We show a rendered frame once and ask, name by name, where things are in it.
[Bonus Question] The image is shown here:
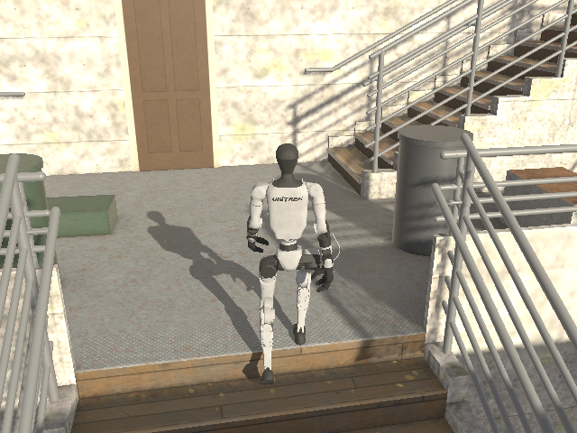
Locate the robot right upper arm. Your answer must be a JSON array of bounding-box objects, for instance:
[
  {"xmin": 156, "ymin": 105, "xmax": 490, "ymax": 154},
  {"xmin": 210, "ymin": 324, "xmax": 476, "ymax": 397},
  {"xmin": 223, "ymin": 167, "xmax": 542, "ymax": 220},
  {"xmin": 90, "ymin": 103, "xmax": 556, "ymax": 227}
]
[{"xmin": 306, "ymin": 182, "xmax": 327, "ymax": 234}]

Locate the right robot forearm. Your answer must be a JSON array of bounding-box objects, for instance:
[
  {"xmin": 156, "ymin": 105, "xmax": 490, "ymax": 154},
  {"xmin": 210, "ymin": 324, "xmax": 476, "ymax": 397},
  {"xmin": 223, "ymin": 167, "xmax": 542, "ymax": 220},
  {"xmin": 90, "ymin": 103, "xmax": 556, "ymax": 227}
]
[{"xmin": 317, "ymin": 221, "xmax": 334, "ymax": 268}]

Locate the humanoid robot torso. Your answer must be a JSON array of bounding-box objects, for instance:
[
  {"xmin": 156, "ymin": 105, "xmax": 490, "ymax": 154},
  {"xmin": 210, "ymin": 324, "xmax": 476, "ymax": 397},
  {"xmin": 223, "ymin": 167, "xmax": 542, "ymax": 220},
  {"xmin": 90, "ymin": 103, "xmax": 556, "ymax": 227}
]
[{"xmin": 266, "ymin": 179, "xmax": 309, "ymax": 272}]

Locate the robot right hand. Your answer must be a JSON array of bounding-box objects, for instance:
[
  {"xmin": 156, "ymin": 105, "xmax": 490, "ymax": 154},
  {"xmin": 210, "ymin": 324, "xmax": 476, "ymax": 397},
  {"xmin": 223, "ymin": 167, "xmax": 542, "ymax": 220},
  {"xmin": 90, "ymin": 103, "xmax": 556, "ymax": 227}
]
[{"xmin": 311, "ymin": 265, "xmax": 334, "ymax": 292}]

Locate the robot left thigh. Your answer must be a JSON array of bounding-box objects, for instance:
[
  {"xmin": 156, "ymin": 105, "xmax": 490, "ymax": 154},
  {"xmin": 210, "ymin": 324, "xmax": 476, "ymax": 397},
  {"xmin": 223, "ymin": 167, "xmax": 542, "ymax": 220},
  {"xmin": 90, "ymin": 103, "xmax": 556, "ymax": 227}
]
[{"xmin": 259, "ymin": 254, "xmax": 278, "ymax": 324}]

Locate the robot left hand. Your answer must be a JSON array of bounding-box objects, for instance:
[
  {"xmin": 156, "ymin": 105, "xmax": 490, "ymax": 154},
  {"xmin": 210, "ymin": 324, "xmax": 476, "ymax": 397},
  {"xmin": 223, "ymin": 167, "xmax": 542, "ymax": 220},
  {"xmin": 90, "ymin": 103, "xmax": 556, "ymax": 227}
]
[{"xmin": 248, "ymin": 236, "xmax": 269, "ymax": 253}]

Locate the robot left upper arm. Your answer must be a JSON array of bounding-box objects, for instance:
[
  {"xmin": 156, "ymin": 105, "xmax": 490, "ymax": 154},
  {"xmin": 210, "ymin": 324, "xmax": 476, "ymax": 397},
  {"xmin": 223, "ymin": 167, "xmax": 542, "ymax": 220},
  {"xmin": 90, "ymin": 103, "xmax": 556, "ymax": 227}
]
[{"xmin": 249, "ymin": 182, "xmax": 269, "ymax": 229}]

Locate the left robot forearm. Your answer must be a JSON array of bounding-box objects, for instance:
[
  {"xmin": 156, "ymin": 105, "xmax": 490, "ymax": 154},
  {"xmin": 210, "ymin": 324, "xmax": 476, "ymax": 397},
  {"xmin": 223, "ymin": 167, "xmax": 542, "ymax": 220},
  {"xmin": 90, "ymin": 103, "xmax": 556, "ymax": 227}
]
[{"xmin": 246, "ymin": 216, "xmax": 259, "ymax": 243}]

